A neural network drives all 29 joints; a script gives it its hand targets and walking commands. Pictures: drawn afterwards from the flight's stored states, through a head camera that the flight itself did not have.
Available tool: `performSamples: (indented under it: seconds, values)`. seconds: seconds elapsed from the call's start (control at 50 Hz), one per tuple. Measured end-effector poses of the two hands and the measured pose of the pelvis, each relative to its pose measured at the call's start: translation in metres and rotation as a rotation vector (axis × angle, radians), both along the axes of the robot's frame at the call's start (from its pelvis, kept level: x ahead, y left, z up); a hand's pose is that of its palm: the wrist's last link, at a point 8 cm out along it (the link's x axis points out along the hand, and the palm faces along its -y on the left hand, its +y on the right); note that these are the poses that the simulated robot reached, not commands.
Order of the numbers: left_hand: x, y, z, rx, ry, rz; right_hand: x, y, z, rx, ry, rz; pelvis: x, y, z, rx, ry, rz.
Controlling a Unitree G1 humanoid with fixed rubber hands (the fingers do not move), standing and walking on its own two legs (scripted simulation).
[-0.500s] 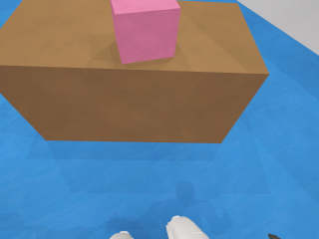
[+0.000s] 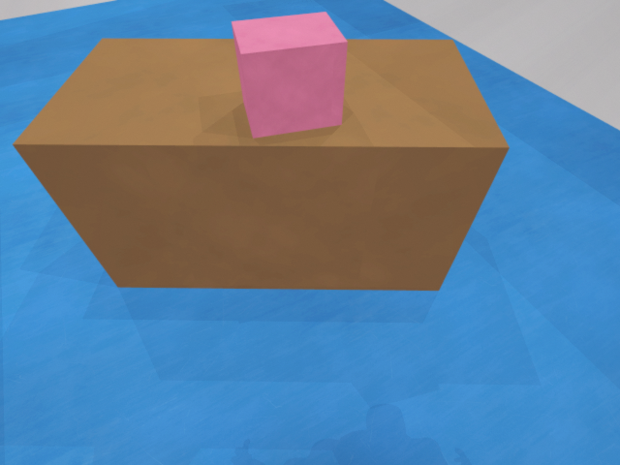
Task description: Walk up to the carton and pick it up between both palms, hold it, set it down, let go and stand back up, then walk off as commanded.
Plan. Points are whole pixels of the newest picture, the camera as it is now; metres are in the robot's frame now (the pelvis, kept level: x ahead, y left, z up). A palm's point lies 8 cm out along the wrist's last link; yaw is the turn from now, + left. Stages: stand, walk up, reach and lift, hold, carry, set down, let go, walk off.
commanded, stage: walk off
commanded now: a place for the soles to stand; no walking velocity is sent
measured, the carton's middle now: (289, 75) +0.97 +0.01 +0.01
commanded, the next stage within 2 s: stand in 0.76 s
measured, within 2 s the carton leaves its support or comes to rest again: neither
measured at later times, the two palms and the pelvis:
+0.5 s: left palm out of the picture +0.12 +0.30 -0.10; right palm out of the picture +0.10 -0.29 -0.10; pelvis +0.02 +0.01 +0.01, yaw -2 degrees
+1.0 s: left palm out of the picture +0.10 +0.30 -0.10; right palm out of the picture +0.10 -0.28 -0.09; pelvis +0.01 +0.02 +0.02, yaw -2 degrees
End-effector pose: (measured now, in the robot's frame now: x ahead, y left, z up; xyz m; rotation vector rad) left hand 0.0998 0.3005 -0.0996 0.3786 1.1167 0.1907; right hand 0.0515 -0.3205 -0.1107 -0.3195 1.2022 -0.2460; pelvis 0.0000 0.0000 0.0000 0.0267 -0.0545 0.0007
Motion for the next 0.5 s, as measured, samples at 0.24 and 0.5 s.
performSamples:
  seconds: [0.24,0.5]
  values:
    - [-0.010,0.006,0.005,-0.006,0.040,0.006,-0.001,0.015,-0.001,0.044,0.009,-0.031,0.007,0.003,0.008,-0.029,0.020,-0.012]
    - [0.023,0.004,-0.001,-0.045,0.000,-0.007,0.049,0.035,0.010,0.040,-0.056,0.023,0.015,0.012,0.012,-0.020,0.042,-0.030]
